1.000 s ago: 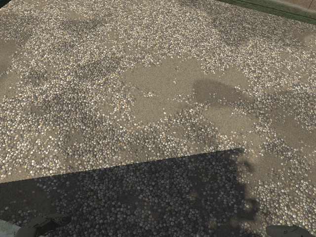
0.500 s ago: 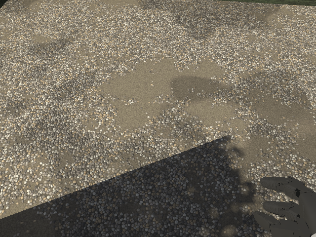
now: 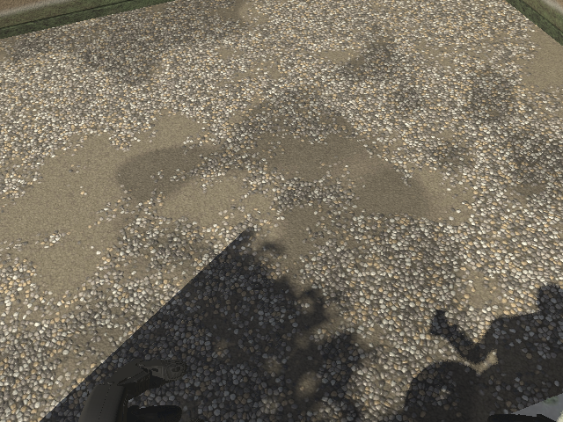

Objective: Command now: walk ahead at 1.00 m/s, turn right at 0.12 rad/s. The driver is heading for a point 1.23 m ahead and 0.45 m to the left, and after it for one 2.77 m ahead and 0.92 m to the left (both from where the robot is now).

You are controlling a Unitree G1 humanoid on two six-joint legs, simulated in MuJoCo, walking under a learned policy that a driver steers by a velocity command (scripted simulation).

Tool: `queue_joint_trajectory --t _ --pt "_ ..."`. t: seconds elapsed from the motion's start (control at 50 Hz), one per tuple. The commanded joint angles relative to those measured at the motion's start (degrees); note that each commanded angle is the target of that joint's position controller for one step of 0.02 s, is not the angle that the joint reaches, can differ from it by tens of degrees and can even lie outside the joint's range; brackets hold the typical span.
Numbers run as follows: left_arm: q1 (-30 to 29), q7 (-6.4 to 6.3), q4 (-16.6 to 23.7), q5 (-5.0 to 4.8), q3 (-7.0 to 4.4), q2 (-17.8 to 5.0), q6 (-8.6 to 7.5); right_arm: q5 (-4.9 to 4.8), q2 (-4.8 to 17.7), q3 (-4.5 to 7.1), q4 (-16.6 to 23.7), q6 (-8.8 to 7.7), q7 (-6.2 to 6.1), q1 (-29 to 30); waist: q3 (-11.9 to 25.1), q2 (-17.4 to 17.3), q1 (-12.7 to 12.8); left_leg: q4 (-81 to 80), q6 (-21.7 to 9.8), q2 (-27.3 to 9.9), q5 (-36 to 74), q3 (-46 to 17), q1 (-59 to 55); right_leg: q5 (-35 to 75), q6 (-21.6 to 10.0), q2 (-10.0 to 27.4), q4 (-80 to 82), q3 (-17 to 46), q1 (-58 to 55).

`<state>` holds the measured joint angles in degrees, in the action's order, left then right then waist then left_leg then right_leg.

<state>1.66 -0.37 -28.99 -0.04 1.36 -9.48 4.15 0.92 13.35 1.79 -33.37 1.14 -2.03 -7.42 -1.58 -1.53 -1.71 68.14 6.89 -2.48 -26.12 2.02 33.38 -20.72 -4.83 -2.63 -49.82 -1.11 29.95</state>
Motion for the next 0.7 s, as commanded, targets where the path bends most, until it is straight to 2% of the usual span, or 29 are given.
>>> queue_joint_trajectory --t 0.02,0.06,0.1,0.12,0.16,0.18,0.2,0.22,0.24,0.26,0.28,0.32,0.38,0.42,0.44,0.46,0.48,0.5,0.52,0.54,0.56,0.58,0.6,0.64,0.7 --pt "-5.7 -1.10 5.8 1.07 -1.66 -6.1 -3.45 -0.04 0.6 -0.16 6.6 -0.39 -0.55 4.3 12.9 8.6 1.1 5.9 -0.7 2.2 3.8 -3.8 2.1 12.7 -5.6 15.3 21.0 19.2 -7.6" --pt "-4.9 -1.01 5.3 1.38 -1.58 -5.8 -4.95 -0.39 0.3 -0.26 6.2 0.40 -0.39 4.1 12.1 6.2 1.3 1.9 -2.3 3.9 5.9 -7.0 -2.0 12.6 -4.1 15.8 20.2 16.0 -5.4" --pt "-3.5 -0.70 4.4 1.48 -1.88 -6.0 -5.96 -0.41 0.5 -0.56 6.0 0.54 -0.10 4.4 11.0 5.2 1.5 -7.9 -4.2 2.6 6.3 -6.1 -5.2 13.4 -2.6 16.1 20.2 13.6 -6.8" --pt "-2.2 -0.52 3.9 1.41 -2.02 -6.0 -6.25 -0.52 0.4 -0.82 6.0 0.49 0.20 5.4 10.5 5.2 2.6 -13.2 -5.1 2.0 5.2 -4.4 -7.8 14.0 -2.0 16.1 20.7 12.6 -7.5" --pt "-0.4 -0.75 3.0 1.35 -2.23 -6.0 -5.93 -1.05 -0.4 -1.13 6.1 0.51 1.37 7.2 9.5 5.3 4.4 -21.4 -6.9 2.1 4.7 -1.4 -13.7 14.7 -1.3 16.2 21.1 12.0 -8.6" --pt "-1.5 -0.88 3.0 0.96 -2.26 -5.9 -5.68 -1.04 -1.7 -1.43 5.5 0.51 1.96 5.7 9.4 4.3 3.0 -26.7 -8.0 2.5 9.1 -0.1 -18.6 12.9 -0.3 15.5 19.9 10.5 -7.3" --pt "-1.8 -1.12 3.4 0.64 -1.98 -4.6 -5.36 -0.49 -2.4 -1.64 4.6 0.43 2.48 4.1 9.5 1.3 2.4 -29.3 -9.4 2.9 16.2 -0.4 -23.9 10.8 1.6 12.7 16.0 7.0 -4.8" --pt "0.8 -1.29 3.5 1.18 -1.67 -2.5 -5.13 -1.07 -0.8 -1.12 4.0 0.26 2.58 5.0 10.0 -6.4 4.1 -27.1 -11.9 1.8 25.1 -5.3 -26.7 7.3 5.4 6.6 11.6 -0.6 -2.7" --pt "-1.8 -1.30 4.6 1.06 -1.57 -2.8 -5.00 -2.67 1.6 -0.11 5.4 0.65 2.75 7.4 8.4 -8.8 2.2 -32.1 -14.3 -0.5 19.6 -13.3 -21.4 5.4 8.1 3.8 10.2 -4.1 -2.4" --pt "-5.7 -1.15 5.7 0.44 -1.83 -3.3 -5.06 -3.10 2.4 0.02 6.6 1.00 2.65 8.4 5.9 -6.7 0.8 -36.4 -14.7 -2.1 16.1 -18.0 -16.0 5.9 8.4 3.1 9.0 -3.5 -4.5" --pt "-6.5 -0.58 6.1 0.40 -1.86 -3.2 -5.37 -3.20 2.6 -0.15 7.3 1.44 2.61 10.5 5.2 -4.7 1.3 -37.1 -14.4 -1.9 17.7 -19.2 -12.8 6.8 8.1 2.7 9.3 -3.3 -7.8" --pt "-4.2 -0.06 5.7 0.95 -1.88 -2.4 -5.50 -3.51 1.9 -0.33 7.6 1.71 2.36 12.3 6.1 -1.7 3.0 -34.9 -12.9 0.9 19.9 -15.9 -8.5 10.5 7.9 3.4 11.3 -3.6 -15.6" --pt "0.6 -0.43 2.9 2.01 -3.27 -5.0 -4.95 -3.32 -0.4 -0.53 7.8 1.67 2.61 12.7 8.7 5.2 4.1 -28.9 -11.0 5.1 17.9 -7.9 -5.7 12.1 6.3 9.4 16.6 -2.5 -24.1" --pt "0.7 -0.97 2.0 2.14 -4.04 -7.1 -4.12 -3.16 -0.2 -0.21 8.2 1.89 2.96 13.2 6.7 9.8 3.9 -24.8 -10.6 4.8 12.3 -4.4 -2.5 7.5 4.9 15.4 21.2 -0.2 -23.7" --pt "0.7 -1.28 1.8 2.15 -4.13 -7.1 -4.08 -2.57 0.0 -0.15 8.5 2.03 3.23 14.6 5.7 10.1 4.7 -22.7 -10.5 3.6 10.4 -3.5 -3.3 4.3 4.2 17.3 22.9 0.4 -21.0" --pt "0.7 -1.53 1.2 1.29 -4.52 -7.9 -4.29 -3.13 -0.2 -0.13 9.0 2.10 3.79 15.6 6.0 10.4 5.1 -21.7 -10.9 2.8 8.0 -2.0 -5.1 -2.3 4.2 19.1 25.8 1.9 -18.9" --pt "0.8 -1.70 0.9 0.57 -4.83 -9.0 -4.59 -2.46 1.4 0.27 8.8 2.25 3.97 15.7 4.3 9.1 5.3 -21.4 -11.3 1.8 7.2 -1.2 -5.0 -5.7 3.5 20.1 27.2 2.8 -16.7" --pt "-0.9 -2.06 1.0 0.92 -4.73 -8.8 -4.68 -2.81 1.8 0.52 8.7 2.18 4.24 15.7 3.3 7.4 4.0 -23.3 -11.1 0.9 9.0 -0.3 -6.3 -7.0 2.6 20.7 27.4 2.1 -15.3" --pt "-2.2 -2.10 0.8 0.61 -4.71 -8.4 -4.65 -2.70 1.1 0.32 7.4 1.94 4.38 13.1 4.2 4.6 2.6 -26.3 -11.6 0.7 11.3 0.2 -10.7 -6.2 3.3 19.4 25.7 -1.3 -13.5" --pt "-3.4 -2.11 0.9 0.56 -4.83 -8.4 -4.05 -3.58 1.5 0.81 5.6 1.56 3.98 9.2 5.6 2.1 0.5 -29.3 -12.6 2.2 13.0 0.1 -12.4 -4.9 4.8 15.9 23.3 -6.3 -14.8" --pt "-4.0 -1.85 1.1 0.79 -4.55 -7.1 -3.40 -4.42 2.3 1.17 4.2 1.04 3.86 6.5 7.3 -1.0 -0.8 -32.1 -13.3 3.4 13.9 -2.5 -12.9 -1.9 5.5 12.4 18.3 -9.5 -17.1" --pt "-5.0 -1.24 1.8 0.10 -3.68 -3.7 -2.83 -4.74 1.9 1.08 3.5 0.94 3.80 6.8 6.8 -5.4 -0.9 -33.8 -14.4 4.3 15.0 -5.2 -9.3 4.1 6.5 9.4 12.4 -11.3 -20.7" --pt "-5.1 -0.61 2.3 -0.23 -3.70 -3.4 -2.35 -4.70 1.4 0.76 3.9 0.87 3.70 8.3 6.0 -6.0 -0.5 -34.6 -15.3 4.6 17.3 -8.3 -7.2 5.3 6.9 8.0 9.4 -11.7 -21.0" --pt "-1.5 0.71 1.8 0.38 -4.32 -4.3 -1.51 -4.53 0.5 0.13 5.1 0.63 2.66 9.6 6.2 -3.6 0.7 -32.1 -15.4 4.4 28.0 -10.6 -3.3 3.1 7.5 7.7 7.9 -12.5 -23.0" --pt "1.5 1.32 1.0 1.13 -4.84 -4.9 -0.85 -4.64 1.3 0.32 6.4 0.19 1.71 11.3 8.7 0.1 1.9 -30.4 -13.8 5.3 29.3 -9.9 3.0 1.3 6.0 11.4 9.4 -12.0 -29.7"
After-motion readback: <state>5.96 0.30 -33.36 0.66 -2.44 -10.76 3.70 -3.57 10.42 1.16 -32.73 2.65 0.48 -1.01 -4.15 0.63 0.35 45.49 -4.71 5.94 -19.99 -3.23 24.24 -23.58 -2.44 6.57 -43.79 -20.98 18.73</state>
